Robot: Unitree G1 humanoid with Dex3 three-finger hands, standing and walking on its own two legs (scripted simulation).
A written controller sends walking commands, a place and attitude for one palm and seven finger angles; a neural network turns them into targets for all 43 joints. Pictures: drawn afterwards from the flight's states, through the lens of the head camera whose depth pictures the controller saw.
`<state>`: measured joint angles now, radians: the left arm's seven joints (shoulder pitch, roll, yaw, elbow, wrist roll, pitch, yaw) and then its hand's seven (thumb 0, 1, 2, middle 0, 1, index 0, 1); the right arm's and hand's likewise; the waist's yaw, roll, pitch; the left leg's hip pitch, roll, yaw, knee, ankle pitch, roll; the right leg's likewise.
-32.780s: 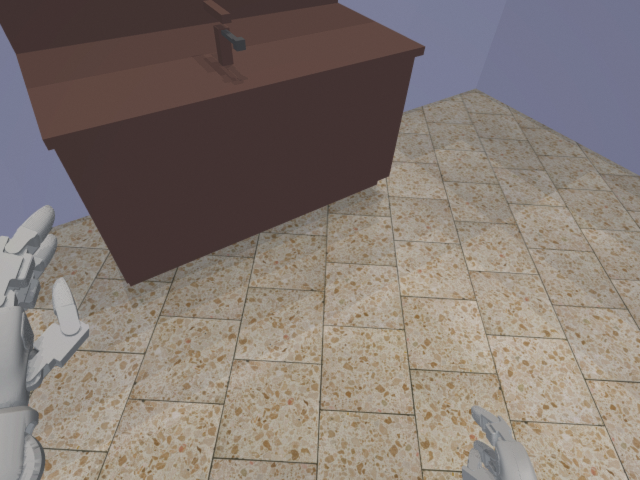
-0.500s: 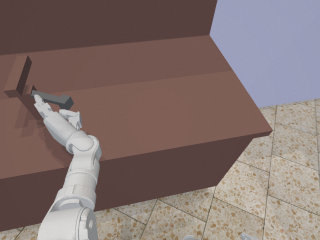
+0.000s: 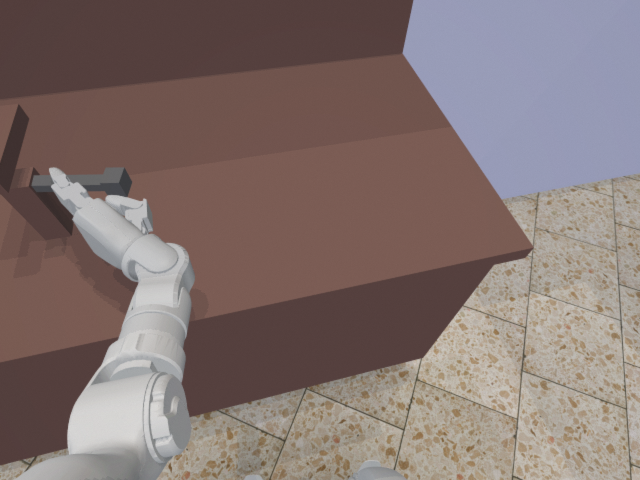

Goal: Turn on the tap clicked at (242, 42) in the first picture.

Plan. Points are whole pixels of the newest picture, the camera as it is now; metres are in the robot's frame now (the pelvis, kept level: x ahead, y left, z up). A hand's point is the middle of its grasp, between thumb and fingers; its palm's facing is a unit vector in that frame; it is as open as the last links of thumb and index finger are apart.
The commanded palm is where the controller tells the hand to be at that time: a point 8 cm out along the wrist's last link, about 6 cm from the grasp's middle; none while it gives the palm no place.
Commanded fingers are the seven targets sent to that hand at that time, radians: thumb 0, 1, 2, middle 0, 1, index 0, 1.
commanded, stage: lift the hand up off the lever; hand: left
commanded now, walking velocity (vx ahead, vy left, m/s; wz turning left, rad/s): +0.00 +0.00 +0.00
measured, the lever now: (116, 182) +0.48 +0.26 +0.08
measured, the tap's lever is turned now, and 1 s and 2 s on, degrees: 78 78 78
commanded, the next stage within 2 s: none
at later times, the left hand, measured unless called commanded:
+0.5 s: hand (128, 207) +0.43 +0.23 +0.09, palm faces +0.80 -0.60 -0.08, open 7.8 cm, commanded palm +0.38 +0.25 +0.10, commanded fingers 0.00 0.90 0.90 -0.15 -0.15 -0.15 -0.15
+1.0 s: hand (116, 202) +0.42 +0.24 +0.11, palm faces +0.79 -0.62 -0.06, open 7.8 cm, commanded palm +0.37 +0.25 +0.11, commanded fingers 0.00 0.90 0.90 -0.15 -0.15 -0.15 -0.15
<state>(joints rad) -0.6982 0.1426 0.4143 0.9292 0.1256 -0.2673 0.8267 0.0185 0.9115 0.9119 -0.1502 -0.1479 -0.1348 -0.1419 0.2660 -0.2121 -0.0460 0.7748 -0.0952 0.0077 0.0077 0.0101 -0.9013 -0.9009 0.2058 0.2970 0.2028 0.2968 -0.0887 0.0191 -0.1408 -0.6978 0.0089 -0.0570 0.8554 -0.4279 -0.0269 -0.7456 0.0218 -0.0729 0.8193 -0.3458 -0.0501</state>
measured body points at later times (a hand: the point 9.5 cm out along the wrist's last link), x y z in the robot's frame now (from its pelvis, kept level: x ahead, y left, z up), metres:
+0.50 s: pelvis +0.01 +0.00 +0.01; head +0.06 +0.01 +0.46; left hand +0.39 +0.26 +0.09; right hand +0.10 -0.25 -0.11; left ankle -0.01 +0.14 -0.70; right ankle +0.03 -0.09 -0.70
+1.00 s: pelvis +0.01 +0.01 +0.02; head +0.05 +0.01 +0.47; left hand +0.38 +0.26 +0.12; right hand +0.12 -0.24 -0.11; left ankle -0.01 +0.14 -0.70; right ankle +0.03 -0.09 -0.70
